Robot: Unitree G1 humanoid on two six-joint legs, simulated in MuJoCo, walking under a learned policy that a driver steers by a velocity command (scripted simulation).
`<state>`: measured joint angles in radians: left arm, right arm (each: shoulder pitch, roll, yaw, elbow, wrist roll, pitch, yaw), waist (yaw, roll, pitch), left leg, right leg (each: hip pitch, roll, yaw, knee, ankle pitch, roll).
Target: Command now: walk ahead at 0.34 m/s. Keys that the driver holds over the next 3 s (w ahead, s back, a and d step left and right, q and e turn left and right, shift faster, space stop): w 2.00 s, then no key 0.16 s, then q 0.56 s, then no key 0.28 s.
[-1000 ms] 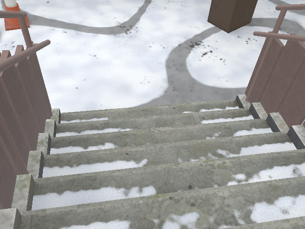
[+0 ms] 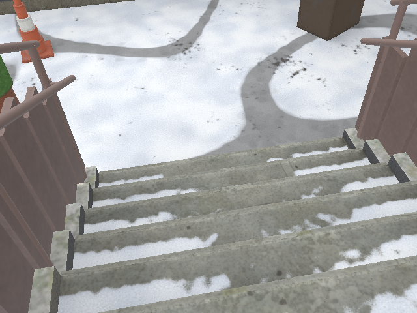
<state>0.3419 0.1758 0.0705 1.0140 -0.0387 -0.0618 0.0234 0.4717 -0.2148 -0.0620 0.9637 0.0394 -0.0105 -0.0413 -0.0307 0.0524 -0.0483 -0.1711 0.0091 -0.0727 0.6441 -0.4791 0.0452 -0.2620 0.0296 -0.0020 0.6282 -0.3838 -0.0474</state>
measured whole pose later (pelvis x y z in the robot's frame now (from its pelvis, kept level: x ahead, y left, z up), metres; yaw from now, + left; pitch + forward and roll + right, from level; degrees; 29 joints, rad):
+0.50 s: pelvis +0.24 +0.06 -0.16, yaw -2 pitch +3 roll -2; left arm 0.47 0.21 0.04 1.06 -0.05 -0.08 0.03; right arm 0.19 -0.21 -0.04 0.84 -0.01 -0.07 0.04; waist 0.01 0.01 -0.02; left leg -0.39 -0.01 0.02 0.62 -0.29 0.07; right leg -0.43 0.07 0.16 1.85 -0.78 -0.02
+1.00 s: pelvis +0.53 +0.01 -0.30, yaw +1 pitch +2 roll +4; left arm 0.07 0.19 0.02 0.75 0.00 -0.08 -0.06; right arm 0.51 -0.19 -0.02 1.05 0.02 -0.04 -0.04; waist -0.09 -0.05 -0.03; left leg -0.25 -0.10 -0.03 1.49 -0.83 0.06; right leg -0.38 -0.03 0.00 0.41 0.04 -0.08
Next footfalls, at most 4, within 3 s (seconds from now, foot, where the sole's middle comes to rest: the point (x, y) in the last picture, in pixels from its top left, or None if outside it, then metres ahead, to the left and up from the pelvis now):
0.44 left None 0.31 0.14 -0.92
0.98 right None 0.65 -0.07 -1.08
1.54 left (185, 273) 0.94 0.16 -1.24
2.12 right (231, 231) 1.26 -0.08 -1.40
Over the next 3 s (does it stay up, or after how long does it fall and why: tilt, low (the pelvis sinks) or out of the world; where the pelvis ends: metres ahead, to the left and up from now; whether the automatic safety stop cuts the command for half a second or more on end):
stays up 1.20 0.06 -0.64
